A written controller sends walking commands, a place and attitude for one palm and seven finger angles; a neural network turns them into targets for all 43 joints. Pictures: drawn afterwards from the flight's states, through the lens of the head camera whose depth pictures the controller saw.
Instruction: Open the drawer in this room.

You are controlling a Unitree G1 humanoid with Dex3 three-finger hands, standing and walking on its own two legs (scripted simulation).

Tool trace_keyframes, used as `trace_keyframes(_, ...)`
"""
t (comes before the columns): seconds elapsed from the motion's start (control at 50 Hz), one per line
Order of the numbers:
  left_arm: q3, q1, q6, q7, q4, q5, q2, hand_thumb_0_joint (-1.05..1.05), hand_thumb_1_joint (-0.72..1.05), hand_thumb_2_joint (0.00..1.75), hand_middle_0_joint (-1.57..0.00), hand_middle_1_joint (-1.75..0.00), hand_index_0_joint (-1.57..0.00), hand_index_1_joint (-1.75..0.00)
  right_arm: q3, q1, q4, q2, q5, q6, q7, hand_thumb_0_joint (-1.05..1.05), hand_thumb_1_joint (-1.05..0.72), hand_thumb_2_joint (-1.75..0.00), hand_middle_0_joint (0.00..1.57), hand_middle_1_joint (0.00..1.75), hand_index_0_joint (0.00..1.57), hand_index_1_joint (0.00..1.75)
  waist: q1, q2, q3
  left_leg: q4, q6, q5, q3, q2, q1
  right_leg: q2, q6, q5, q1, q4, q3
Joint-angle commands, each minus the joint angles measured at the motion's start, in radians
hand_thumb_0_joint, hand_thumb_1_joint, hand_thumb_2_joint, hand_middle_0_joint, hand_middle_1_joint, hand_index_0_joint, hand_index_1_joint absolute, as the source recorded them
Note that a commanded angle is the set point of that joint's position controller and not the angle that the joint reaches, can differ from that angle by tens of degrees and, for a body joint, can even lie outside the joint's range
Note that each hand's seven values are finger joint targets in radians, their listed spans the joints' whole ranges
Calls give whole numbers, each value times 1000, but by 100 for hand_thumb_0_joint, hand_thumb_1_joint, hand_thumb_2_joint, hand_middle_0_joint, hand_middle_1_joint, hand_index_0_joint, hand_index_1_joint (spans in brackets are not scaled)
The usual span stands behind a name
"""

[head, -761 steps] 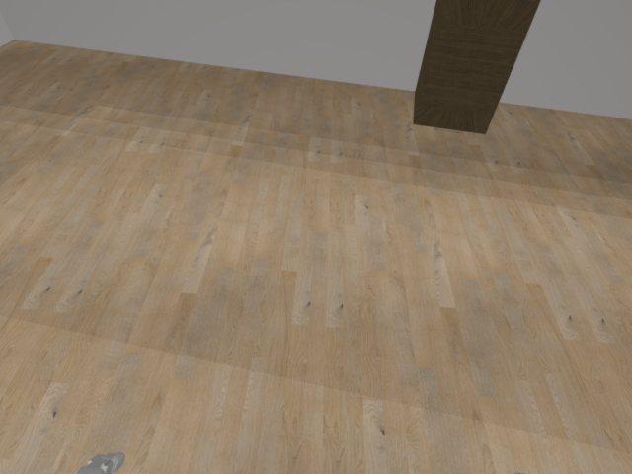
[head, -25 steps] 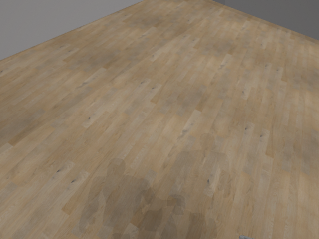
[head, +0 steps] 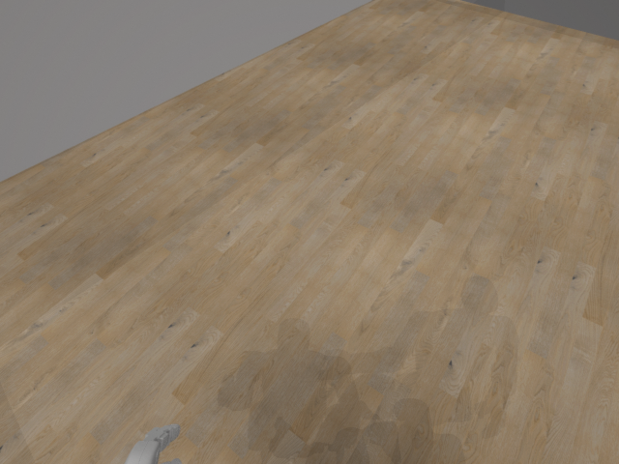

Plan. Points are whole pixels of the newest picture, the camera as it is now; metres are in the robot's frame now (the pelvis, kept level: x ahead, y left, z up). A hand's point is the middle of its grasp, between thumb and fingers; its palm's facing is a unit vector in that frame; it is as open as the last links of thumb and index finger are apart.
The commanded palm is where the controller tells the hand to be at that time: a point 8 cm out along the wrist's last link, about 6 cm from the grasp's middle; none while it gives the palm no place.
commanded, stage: turn or walk to find it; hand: left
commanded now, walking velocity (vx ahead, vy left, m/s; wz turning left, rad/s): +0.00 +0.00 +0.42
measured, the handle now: out of the picture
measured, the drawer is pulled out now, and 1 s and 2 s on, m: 0.00 0.00 0.00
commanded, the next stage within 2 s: none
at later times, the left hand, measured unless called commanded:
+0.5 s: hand out of the picture -0.08 +0.23 -0.18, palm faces +0.32 -0.92 -0.24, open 7.4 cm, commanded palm none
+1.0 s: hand out of the picture -0.01 +0.23 -0.14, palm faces +0.41 -0.87 -0.28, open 7.4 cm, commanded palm none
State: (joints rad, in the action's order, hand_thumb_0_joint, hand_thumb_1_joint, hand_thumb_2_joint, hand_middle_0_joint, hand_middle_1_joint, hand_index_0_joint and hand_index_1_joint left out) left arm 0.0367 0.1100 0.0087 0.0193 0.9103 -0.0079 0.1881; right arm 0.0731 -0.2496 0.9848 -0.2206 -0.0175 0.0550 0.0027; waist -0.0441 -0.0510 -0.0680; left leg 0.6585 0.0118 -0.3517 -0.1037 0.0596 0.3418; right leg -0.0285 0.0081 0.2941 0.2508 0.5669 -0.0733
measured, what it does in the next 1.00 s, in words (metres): steps on the spot, turning left: left foot, then right foot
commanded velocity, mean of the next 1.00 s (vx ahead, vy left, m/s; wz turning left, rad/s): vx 0.00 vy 0.00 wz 0.42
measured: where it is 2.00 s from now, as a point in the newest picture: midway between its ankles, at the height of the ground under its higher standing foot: outside the picture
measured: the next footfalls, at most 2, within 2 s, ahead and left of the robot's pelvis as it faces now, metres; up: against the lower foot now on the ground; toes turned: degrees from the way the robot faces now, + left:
left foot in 0.48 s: -0.03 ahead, +0.14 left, +0.00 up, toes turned +18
right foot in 0.98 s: +0.03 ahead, -0.09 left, +0.00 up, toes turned +21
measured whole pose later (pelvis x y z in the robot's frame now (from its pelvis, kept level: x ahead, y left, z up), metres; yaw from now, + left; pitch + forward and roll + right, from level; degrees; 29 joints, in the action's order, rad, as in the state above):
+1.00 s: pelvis -0.05 +0.00 +0.00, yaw +25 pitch +0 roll +1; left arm 0.04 0.11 0.01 0.02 0.92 0.00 0.20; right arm 0.07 -0.24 0.98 -0.21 -0.02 0.05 0.00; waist -0.04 -0.04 -0.07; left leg 0.57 0.01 -0.26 -0.09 0.05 0.32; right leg -0.03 0.03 0.29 0.25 0.56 -0.06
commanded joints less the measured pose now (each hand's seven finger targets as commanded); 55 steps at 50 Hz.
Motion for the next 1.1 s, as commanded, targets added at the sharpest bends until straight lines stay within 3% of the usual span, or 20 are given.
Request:
trace_keyframes(0.0,61,48,-11,23,-61,-7,209,0,90,90,-20,-30,-20,-30,40,28,-86,-103,-6,2,-2,0,-90,-90,20,30,20,30,49,252,38,500,15,-153,-16,-42,207,-389,-156,-71,-24,-334,297)
trace_keyframes(0.08,38,13,-21,16,-69,-6,143,0,90,90,-20,-30,-20,-30,36,-42,-34,-77,-9,11,12,0,-90,-90,20,30,20,30,9,191,-9,591,44,17,39,-68,211,-271,-88,-114,-14,-311,93)
trace_keyframes(0.2,47,144,-25,19,-22,-14,165,0,90,90,-20,-30,-20,-30,24,51,-54,-74,-6,8,11,0,-90,-90,20,30,20,30,68,207,20,436,70,-38,73,-98,206,-314,-126,-262,-131,-272,75)
trace_keyframes(0.34,64,194,-15,12,16,-26,218,0,90,90,-20,-30,-20,-30,1,120,-80,-55,10,-12,8,0,-90,-90,20,30,20,30,98,258,74,132,47,-131,157,-87,67,-349,-157,-433,-167,-193,42)
trace_keyframes(0.38,68,172,-11,12,21,-24,226,0,90,90,-20,-30,-20,-30,-1,84,-75,-58,12,-20,5,0,-90,-90,20,30,20,30,72,256,96,5,39,-78,180,-83,-11,-351,-134,-436,-152,-141,13)
trace_keyframes(0.42,67,149,-3,9,23,-11,215,0,90,90,-20,-30,-20,-30,2,17,-55,-85,9,-35,6,0,-90,-90,20,30,20,30,26,184,136,-238,24,150,174,-87,-191,-307,-57,-354,-69,-13,-61)
trace_keyframes(0.44,59,169,6,6,9,-1,171,0,90,90,-20,-30,-20,-30,18,-7,-54,-160,4,-46,4,0,-90,-90,20,30,20,30,13,-21,160,-315,-24,280,1,-216,-334,-223,5,-148,93,152,-111)
trace_keyframes(0.46,37,137,11,1,-25,0,107,0,90,90,-20,-30,-20,-30,38,-42,-57,-243,1,-46,-2,0,-90,-90,20,30,20,30,-9,-275,135,-343,-116,586,-258,-427,-377,-106,68,309,307,340,-106)
trace_keyframes(0.48,34,99,24,6,-34,-5,118,0,90,90,-20,-30,-20,-30,40,-54,-47,-267,-1,-34,-7,0,-90,-90,20,30,20,30,-22,-210,125,-340,-189,594,-233,-481,-293,-107,56,348,280,444,-21)
trace_keyframes(0.54,49,62,36,-3,-1,-10,139,0,90,90,-20,-30,-20,-30,15,85,-73,-186,-7,-36,-26,0,-90,-90,20,30,20,30,19,-192,-1,-374,-164,401,-149,-345,-142,-108,56,179,295,537,42)
trace_keyframes(0.62,46,112,26,-9,23,-9,132,0,90,90,-20,-30,-20,-30,9,80,-77,-168,1,-51,-26,0,-90,-90,20,30,20,30,42,-82,53,-346,-151,538,-77,-288,-225,-86,75,88,287,547,40)
trace_keyframes(0.82,33,3,20,1,-47,0,103,0,90,90,-20,-30,-20,-30,28,13,-70,-171,-9,-41,-20,0,-90,-90,20,30,20,30,6,-108,88,-302,-192,562,-218,-289,-226,-36,74,166,191,279,48)
trace_keyframes(0.88,33,59,11,3,-37,5,101,0,90,90,-20,-30,-20,-30,32,42,-80,-173,-11,-36,-17,0,-90,-90,20,30,20,30,34,-121,120,-261,-175,571,-231,-259,-177,-6,62,108,66,95,30)
trace_keyframes(0.92,38,123,-1,6,-20,5,113,0,90,90,-20,-30,-20,-30,33,57,-84,-160,-3,-34,-14,0,-90,-90,20,30,20,30,71,-76,139,-198,-124,466,-209,-210,-77,-11,56,-75,-103,-122,16)
trace_keyframes(0.94,46,148,-11,11,-13,-1,155,0,90,90,-20,-30,-20,-30,30,43,-87,-122,6,-35,-10,0,-90,-90,20,30,20,30,78,22,151,-132,-71,304,-166,-151,44,-92,37,-134,-243,-217,88)
trace_keyframes(0.96,64,173,-20,19,-14,-15,244,0,90,90,-20,-30,-20,-30,18,33,-104,-61,12,-37,-4,0,-90,-90,20,30,20,30,92,274,165,62,-2,-2,-8,-20,220,-332,-49,-206,-352,-261,317)
trace_keyframes(0.98,65,170,-15,20,-27,-14,271,0,90,90,-20,-30,-20,-30,28,69,-121,-85,5,-28,-9,0,-90,-90,20,30,20,30,104,307,115,276,14,-242,28,1,229,-476,-158,-276,-199,-289,402)
trace_keyframes(1.0,61,122,-12,22,-42,-9,235,0,90,90,-20,-30,-20,-30,36,61,-106,-104,-2,-13,-6,0,-90,-90,20,30,20,30,79,204,85,422,12,-196,-9,-27,210,-437,-183,-188,-102,-304,332)
trace_keyframes(1.04,52,28,-13,19,-63,-6,187,0,90,90,-20,-30,-20,-30,40,24,-64,-98,-8,3,3,0,-90,-90,20,30,20,30,35,199,11,552,22,-100,3,-55,224,-344,-135,-79,-21,-318,236)
trace_keyframes(1.08,39,8,-19,17,-69,-6,146,0,90,90,-20,-30,-20,-30,35,-16,-42,-80,-9,5,10,0,-90,-90,20,30,20,30,13,182,-5,578,38,-18,32,-71,222,-282,-100,-187,-28,-286,112)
